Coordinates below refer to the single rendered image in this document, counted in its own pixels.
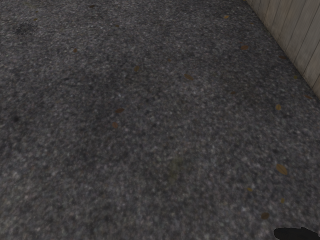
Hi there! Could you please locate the right robot hand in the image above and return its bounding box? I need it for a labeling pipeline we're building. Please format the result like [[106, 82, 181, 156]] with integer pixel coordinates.
[[274, 227, 320, 240]]

